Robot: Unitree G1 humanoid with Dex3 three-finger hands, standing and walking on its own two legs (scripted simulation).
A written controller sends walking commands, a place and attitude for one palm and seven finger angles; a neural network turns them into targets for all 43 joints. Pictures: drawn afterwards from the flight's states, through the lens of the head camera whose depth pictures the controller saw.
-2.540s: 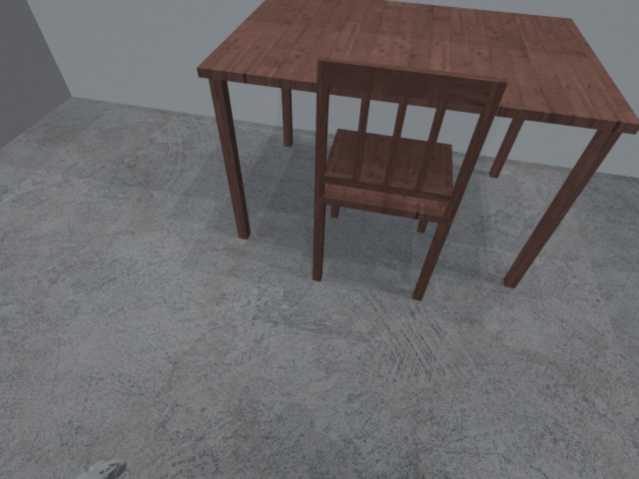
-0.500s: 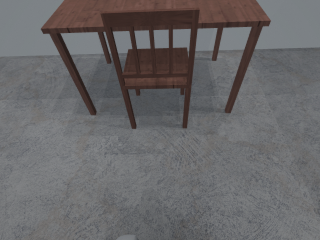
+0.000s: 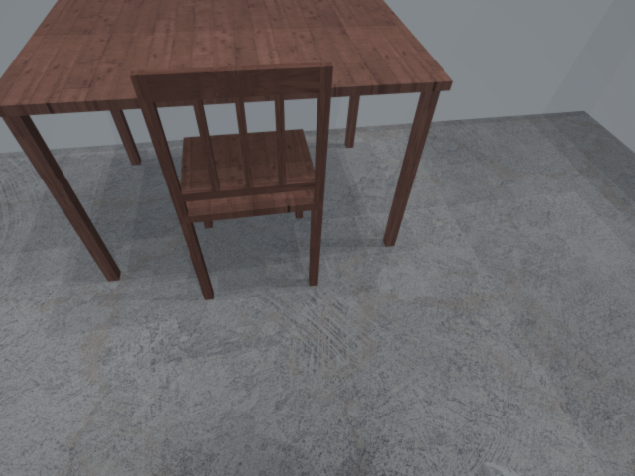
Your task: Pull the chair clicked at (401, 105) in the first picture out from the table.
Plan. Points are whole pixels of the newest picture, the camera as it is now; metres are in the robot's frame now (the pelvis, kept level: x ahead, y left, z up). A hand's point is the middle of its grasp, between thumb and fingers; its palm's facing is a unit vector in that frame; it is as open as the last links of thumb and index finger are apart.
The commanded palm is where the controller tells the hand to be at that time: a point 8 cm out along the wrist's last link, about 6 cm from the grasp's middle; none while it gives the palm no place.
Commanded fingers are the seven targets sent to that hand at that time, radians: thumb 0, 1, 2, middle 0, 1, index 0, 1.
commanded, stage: walk to a spot facing it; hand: left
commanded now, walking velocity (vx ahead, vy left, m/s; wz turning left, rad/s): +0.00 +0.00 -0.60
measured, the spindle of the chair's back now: (244, 145) +0.85 +0.30 -0.11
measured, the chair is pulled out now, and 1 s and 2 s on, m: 0.00 0.00 0.00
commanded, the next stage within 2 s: none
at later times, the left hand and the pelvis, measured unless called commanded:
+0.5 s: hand (202, 405) +0.24 +0.22 -0.19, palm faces -0.31 -0.94 -0.14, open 7.4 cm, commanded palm none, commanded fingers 0.00 0.90 0.90 -0.20 -0.30 -0.20 -0.30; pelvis +0.10 +0.07 -0.01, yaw -19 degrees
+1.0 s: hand (244, 339) +0.36 +0.18 -0.18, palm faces -0.55 -0.80 -0.24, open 7.4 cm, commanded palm none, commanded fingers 0.00 0.90 0.90 -0.20 -0.30 -0.20 -0.30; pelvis +0.18 +0.06 -0.01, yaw -38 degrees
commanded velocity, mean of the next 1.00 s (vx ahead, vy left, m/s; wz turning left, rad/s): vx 0.00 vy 0.00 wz -0.60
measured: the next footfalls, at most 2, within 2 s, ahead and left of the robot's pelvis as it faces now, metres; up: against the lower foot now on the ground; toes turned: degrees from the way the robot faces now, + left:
left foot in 0.04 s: +0.08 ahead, +0.12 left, +0.00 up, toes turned -1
right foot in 0.70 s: +0.16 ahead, -0.07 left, +0.00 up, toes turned -33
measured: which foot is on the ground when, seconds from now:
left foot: up 0.00-0.02, down 0.04-0.70, up 0.72-1.00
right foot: down 0.00-0.04, up 0.06-0.68, down 0.70-1.00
